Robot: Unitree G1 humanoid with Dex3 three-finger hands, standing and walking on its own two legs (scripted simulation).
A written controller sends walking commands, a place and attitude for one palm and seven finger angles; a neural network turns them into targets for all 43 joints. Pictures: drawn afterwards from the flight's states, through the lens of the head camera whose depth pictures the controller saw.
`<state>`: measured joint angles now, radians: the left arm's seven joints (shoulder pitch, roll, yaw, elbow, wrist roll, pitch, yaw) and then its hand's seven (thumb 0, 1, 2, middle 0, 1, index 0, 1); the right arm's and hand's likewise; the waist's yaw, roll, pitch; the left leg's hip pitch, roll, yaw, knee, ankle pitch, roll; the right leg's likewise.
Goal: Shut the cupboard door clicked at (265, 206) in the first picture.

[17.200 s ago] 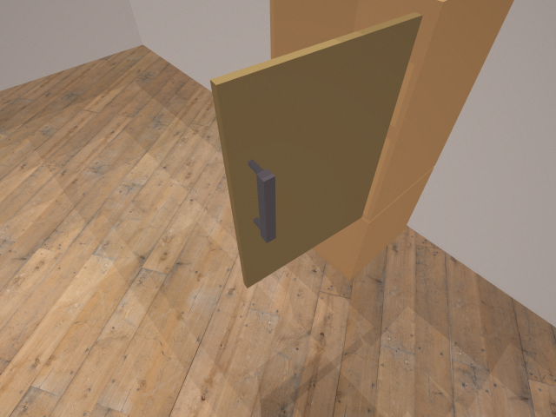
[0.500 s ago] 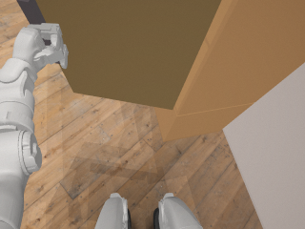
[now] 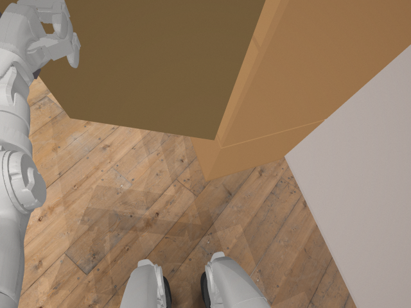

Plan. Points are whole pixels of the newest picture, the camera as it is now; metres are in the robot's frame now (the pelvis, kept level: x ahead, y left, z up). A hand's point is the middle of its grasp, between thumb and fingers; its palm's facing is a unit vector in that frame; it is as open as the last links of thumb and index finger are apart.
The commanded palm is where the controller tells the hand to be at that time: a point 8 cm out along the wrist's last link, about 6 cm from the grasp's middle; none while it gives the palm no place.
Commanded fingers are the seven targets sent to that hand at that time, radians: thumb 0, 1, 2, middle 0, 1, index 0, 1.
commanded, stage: push the door shut along its arc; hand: left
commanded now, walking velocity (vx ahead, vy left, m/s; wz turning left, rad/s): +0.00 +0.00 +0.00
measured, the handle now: (8, 25) +0.60 +0.25 +0.10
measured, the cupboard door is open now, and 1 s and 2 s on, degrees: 65 58 58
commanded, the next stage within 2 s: pull the fist back off the door in 0.34 s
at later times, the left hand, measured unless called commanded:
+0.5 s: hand (75, 35) +0.57 +0.15 +0.11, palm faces -0.27 -0.96 +0.05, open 3.2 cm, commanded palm +0.59 +0.15 +0.10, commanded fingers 0.00 0.90 0.90 -1.30 -1.50 -1.30 -1.50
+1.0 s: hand (89, 37) +0.55 +0.12 +0.12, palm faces +0.12 -0.99 -0.04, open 3.1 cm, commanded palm +0.51 +0.16 +0.10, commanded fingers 0.00 0.90 0.90 -1.30 -1.50 -1.30 -1.50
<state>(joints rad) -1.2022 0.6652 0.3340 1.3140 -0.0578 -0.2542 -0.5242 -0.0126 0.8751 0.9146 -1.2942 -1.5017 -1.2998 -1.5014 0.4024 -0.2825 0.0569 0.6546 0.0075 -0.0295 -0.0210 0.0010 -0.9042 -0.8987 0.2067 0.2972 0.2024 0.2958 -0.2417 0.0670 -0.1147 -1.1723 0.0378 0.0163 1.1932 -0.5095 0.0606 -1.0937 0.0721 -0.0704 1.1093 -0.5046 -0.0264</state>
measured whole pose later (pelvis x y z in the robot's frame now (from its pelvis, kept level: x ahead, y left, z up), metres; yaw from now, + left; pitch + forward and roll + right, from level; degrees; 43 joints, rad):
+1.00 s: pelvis +0.01 -0.02 +0.02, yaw +0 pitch +25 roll -3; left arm -1.02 0.44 0.41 1.23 0.02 -0.38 0.01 0.01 0.90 0.91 -1.30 -1.50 -1.30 -1.50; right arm 0.53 -0.25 0.02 0.65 -0.05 0.01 0.09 0.00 -0.91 -0.90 0.21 0.30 0.20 0.30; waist -0.23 0.08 -0.15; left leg -1.03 0.04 0.03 1.07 -0.47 0.03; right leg -0.97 0.08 -0.05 1.02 -0.47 -0.05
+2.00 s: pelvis +0.01 -0.01 +0.07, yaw +2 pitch +7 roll -1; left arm -0.21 0.28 0.17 0.40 -0.19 -0.21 -0.14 0.01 0.90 0.90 -1.25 -1.45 -1.25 -1.45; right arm 0.26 -0.28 0.00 0.59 0.07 0.01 -0.03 0.01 -0.91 -0.90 0.20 0.30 0.20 0.30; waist -0.02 0.04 -0.10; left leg -0.50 -0.01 0.04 0.75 -0.37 0.04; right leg -0.46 0.04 -0.03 0.73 -0.39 -0.03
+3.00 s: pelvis +0.02 -0.01 +0.10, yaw +4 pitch -4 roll +0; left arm 0.47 0.34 0.32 -0.39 -0.08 -0.04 0.10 0.01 0.89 0.90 -0.21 -0.31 -0.22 -0.31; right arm 0.20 -0.23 0.03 0.63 0.02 -0.08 -0.07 0.01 -0.90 -0.90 0.20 0.30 0.20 0.30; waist 0.07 0.07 -0.01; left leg -0.11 -0.03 0.03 0.41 -0.23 0.05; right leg -0.05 0.02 -0.03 0.38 -0.26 -0.02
